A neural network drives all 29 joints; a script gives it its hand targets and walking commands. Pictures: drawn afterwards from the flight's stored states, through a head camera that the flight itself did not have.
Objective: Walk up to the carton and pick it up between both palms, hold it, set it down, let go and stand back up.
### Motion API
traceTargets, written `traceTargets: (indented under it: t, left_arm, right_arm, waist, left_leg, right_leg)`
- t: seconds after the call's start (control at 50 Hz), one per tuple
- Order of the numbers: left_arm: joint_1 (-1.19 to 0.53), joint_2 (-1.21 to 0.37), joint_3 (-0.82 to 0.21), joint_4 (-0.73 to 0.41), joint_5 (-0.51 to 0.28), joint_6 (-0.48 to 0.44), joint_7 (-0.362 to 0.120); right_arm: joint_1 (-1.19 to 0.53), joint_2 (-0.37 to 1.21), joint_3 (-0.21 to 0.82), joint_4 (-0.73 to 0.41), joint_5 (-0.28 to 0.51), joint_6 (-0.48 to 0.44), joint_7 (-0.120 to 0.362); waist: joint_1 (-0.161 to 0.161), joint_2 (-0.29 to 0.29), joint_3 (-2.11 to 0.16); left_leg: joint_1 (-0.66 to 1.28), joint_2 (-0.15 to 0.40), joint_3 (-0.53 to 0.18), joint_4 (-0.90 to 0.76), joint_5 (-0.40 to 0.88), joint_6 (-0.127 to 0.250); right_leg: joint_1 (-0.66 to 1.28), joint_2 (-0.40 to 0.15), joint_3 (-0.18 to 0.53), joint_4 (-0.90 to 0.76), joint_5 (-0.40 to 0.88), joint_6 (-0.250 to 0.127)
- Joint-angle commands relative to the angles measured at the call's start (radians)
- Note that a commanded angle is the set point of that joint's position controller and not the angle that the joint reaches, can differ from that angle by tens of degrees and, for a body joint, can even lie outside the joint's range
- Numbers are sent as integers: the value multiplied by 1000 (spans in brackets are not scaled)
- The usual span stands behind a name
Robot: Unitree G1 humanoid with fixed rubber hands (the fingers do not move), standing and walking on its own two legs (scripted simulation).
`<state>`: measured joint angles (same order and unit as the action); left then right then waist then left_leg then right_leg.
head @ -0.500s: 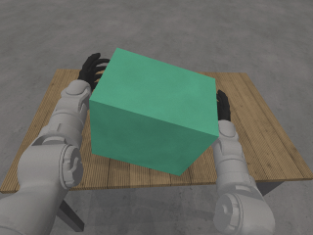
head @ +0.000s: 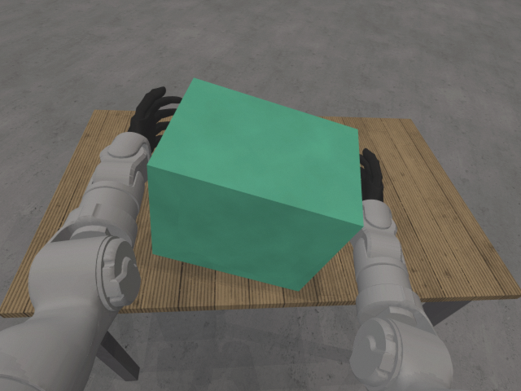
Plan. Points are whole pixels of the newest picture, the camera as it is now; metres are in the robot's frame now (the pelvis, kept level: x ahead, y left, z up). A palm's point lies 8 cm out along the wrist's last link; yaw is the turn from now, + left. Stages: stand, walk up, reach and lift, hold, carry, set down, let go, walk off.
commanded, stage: set down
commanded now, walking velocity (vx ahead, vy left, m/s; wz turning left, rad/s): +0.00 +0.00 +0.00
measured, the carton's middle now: (250, 194) +0.42 -0.02 +0.07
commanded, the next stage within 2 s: none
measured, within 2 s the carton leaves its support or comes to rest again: rests again in 1.28 s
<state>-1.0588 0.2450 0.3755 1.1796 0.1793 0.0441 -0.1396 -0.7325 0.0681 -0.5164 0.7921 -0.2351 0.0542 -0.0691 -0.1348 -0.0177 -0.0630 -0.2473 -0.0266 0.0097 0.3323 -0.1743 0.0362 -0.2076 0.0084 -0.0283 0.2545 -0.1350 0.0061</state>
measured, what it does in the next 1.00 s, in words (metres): stands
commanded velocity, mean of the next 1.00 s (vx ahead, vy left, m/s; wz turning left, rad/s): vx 0.00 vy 0.00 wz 0.00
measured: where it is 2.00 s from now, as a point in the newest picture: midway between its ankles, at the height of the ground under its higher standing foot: outside the picture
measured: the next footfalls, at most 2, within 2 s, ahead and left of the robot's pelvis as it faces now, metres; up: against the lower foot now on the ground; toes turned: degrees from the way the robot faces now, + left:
none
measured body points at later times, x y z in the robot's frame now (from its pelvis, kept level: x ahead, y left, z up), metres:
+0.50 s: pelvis +0.01 +0.00 +0.00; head +0.04 +0.02 +0.45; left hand +0.49 +0.16 +0.13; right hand +0.40 -0.20 +0.09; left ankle -0.01 +0.09 -0.75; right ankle -0.01 -0.12 -0.75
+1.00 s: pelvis +0.01 +0.01 +0.00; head +0.05 +0.03 +0.45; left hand +0.48 +0.17 +0.12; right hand +0.41 -0.19 +0.09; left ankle -0.01 +0.09 -0.75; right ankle -0.01 -0.12 -0.75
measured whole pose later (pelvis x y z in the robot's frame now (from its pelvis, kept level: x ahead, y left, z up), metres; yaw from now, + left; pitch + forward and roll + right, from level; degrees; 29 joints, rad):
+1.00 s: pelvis +0.01 +0.01 +0.00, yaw +1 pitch +5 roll -1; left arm -0.97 0.21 0.44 1.06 0.29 0.06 -0.18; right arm -0.74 0.09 -0.60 0.85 -0.31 -0.14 -0.05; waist -0.12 -0.02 -0.02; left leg -0.24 -0.04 -0.01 0.35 -0.20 0.04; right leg -0.18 0.00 -0.05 0.25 -0.15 0.02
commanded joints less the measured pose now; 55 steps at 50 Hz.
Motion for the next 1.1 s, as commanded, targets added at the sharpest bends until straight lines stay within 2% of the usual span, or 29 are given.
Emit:
traceTargets:
  t: [0.0, 0.02, 0.04, 0.06, 0.1, 0.18, 0.22, 0.3, 0.32, 0.38, 0.4, 0.44, 0.5, 0.54, 0.56, 0.64, 0.7, 0.74, 0.76, 0.78, 0.82, 0.84, 0.88, 0.94, 1.0, 1.02, 1.06, 1.08]
  left_arm:
    - [-469, -574, -153, -72, 22, -21, -112]
    - [-465, -568, -146, -72, 25, -22, -110]
    - [-468, -586, -155, -83, 27, -23, -109]
    - [-467, -569, -147, -84, 30, -28, -107]
    - [-453, -584, -154, -91, 31, -29, -107]
    - [-418, -587, -132, -88, 58, -24, -112]
    - [-421, -598, -155, -111, 58, -25, -108]
    - [-398, -617, -158, -104, 67, -26, -103]
    - [-391, -608, -153, -122, 68, -30, -100]
    - [-381, -626, -155, -129, 77, -33, -106]
    - [-365, -611, -155, -123, 79, -32, -104]
    - [-359, -632, -161, -132, 81, -36, -101]
    - [-355, -655, -179, -151, 81, -43, -101]
    - [-349, -656, -184, -163, 87, -46, -97]
    - [-340, -635, -177, -154, 91, -42, -94]
    - [-305, -643, -167, -154, 108, -39, -96]
    - [-308, -657, -167, -155, 120, -37, -94]
    - [-301, -623, -158, -160, 121, -35, -87]
    - [-300, -653, -146, -142, 131, -37, -92]
    - [-291, -616, -138, -147, 132, -33, -92]
    - [-288, -634, -149, -159, 129, -33, -89]
    - [-287, -618, -136, -146, 132, -33, -89]
    - [-286, -588, -136, -149, 132, -32, -84]
    - [-301, -510, -107, -148, 126, -39, -77]
    - [-309, -377, -120, -180, 85, -66, -39]
    - [-312, -287, -133, -189, 60, -73, -17]
    - [-329, -94, -199, -215, -29, -92, 43]
    - [-353, -17, -247, -212, -93, -101, 74]
  right_arm:
    - [-696, 392, 271, -175, -23, -119, 89]
    - [-691, 394, 271, -179, -26, -122, 90]
    - [-676, 403, 257, -156, -35, -121, 92]
    - [-681, 395, 261, -168, -37, -126, 93]
    - [-658, 401, 250, -144, -37, -128, 95]
    - [-625, 407, 239, -136, -60, -134, 96]
    - [-616, 395, 234, -134, -57, -146, 97]
    - [-599, 400, 233, -112, -66, -163, 100]
    - [-589, 386, 230, -116, -66, -167, 100]
    - [-574, 414, 222, -113, -81, -173, 98]
    - [-557, 395, 229, -106, -74, -178, 98]
    - [-561, 389, 220, -94, -81, -187, 101]
    - [-534, 412, 219, -70, -84, -197, 97]
    - [-512, 401, 217, -52, -89, -203, 100]
    - [-520, 375, 218, -52, -86, -208, 100]
    - [-488, 385, 212, -31, -87, -210, 99]
    - [-492, 387, 189, -29, -96, -222, 101]
    - [-484, 342, 181, -17, -97, -226, 101]
    - [-477, 390, 178, -1, -110, -221, 101]
    - [-469, 343, 174, -13, -104, -224, 101]
    - [-470, 345, 159, -9, -114, -224, 102]
    - [-466, 339, 160, -6, -116, -223, 102]
    - [-452, 303, 146, 20, -114, -225, 101]
    - [-430, 259, 118, 34, -118, -224, 94]
    - [-404, 123, 80, 62, -101, -231, 67]
    - [-397, 30, 73, 79, -75, -233, 53]
    - [-365, -178, 64, 130, -11, -244, -1]
    - [-383, -256, 87, 162, 44, -241, -31]
  waist:
    - [-13, 108, -481]
    - [-3, 105, -480]
    - [-24, 116, -466]
    - [-3, 105, -480]
    - [-18, 108, -469]
    - [-18, 93, -433]
    - [-28, 129, -443]
    - [-33, 122, -431]
    - [-26, 113, -437]
    - [-40, 100, -424]
    - [-43, 107, -432]
    - [-40, 134, -422]
    - [-54, 136, -413]
    - [-63, 135, -410]
    - [-53, 134, -399]
    - [-51, 124, -360]
    - [-47, 141, -353]
    - [-50, 135, -353]
    - [-55, 124, -313]
    - [-43, 132, -328]
    - [-54, 136, -333]
    - [-46, 130, -329]
    - [-51, 140, -323]
    - [-48, 118, -324]
    - [-61, 140, -357]
    - [-61, 151, -376]
    - [-95, 173, -420]
    - [-109, 178, -432]
  left_leg:
    - [214, 45, 21, 0, 276, -92]
    - [227, 41, 27, 5, 286, -90]
    - [226, 47, 26, 6, 288, -97]
    - [231, 46, 29, 6, 292, -93]
    - [235, 48, 23, 10, 310, -96]
    - [245, 46, 26, 8, 296, -92]
    - [270, 55, 18, 19, 340, -102]
    - [299, 58, 14, 38, 381, -106]
    - [302, 58, 19, 37, 391, -110]
    - [289, 52, 17, 35, 378, -105]
    - [303, 53, 16, 40, 393, -109]
    - [315, 63, 9, 46, 419, -119]
    - [344, 67, 5, 68, 475, -124]
    - [348, 66, 2, 66, 466, -126]
    - [355, 67, 0, 66, 470, -126]
    - [357, 69, 3, 60, 461, -121]
    - [358, 72, -4, 63, 473, -124]
    - [372, 75, -4, 63, 489, -129]
    - [353, 69, -1, 57, 444, -119]
    - [353, 70, 2, 50, 435, -121]
    - [353, 73, -4, 48, 436, -125]
    - [355, 71, -2, 48, 436, -121]
    - [368, 75, -3, 48, 450, -126]
    - [354, 72, 0, 37, 398, -117]
    - [372, 79, 0, 49, 434, -136]
    - [386, 83, -6, 51, 429, -143]
    - [389, 90, -9, 70, 469, -161]
    - [358, 90, -15, 73, 421, -161]
  right_leg:
    - [158, 0, -59, 38, 275, 31]
    - [149, 0, -59, 33, 294, 31]
    - [133, 2, -67, 34, 268, 27]
    - [139, 5, -67, 34, 265, 29]
    - [133, 5, -70, 33, 279, 27]
    - [131, 1, -74, 29, 274, 32]
    - [104, 10, -84, 30, 261, 31]
    - [71, 16, -86, 18, 260, 28]
    - [82, 16, -89, 22, 274, 27]
    - [92, 14, -91, 26, 282, 32]
    - [93, 16, -90, 27, 303, 33]
    - [60, 22, -96, 23, 260, 28]
    - [38, 23, -98, 21, 279, 25]
    - [20, 24, -101, 16, 269, 25]
    - [24, 24, -98, 17, 272, 26]
    - [21, 25, -101, 9, 252, 27]
    - [-1, 28, -105, 7, 227, 25]
    - [-9, 33, -107, 5, 230, 26]
    - [-16, 25, -102, -4, 197, 27]
    - [-4, 27, -102, 3, 205, 26]
    - [-18, 30, -106, 1, 190, 28]
    - [-19, 30, -106, -3, 189, 29]
    - [-32, 33, -113, -4, 190, 28]
    - [-27, 26, -102, -6, 167, 30]
    - [-46, 27, -103, 2, 185, 28]
    - [-57, 26, -100, 2, 184, 27]
    - [-75, 28, -97, 12, 227, 22]
    - [-95, 26, -86, 16, 220, 18]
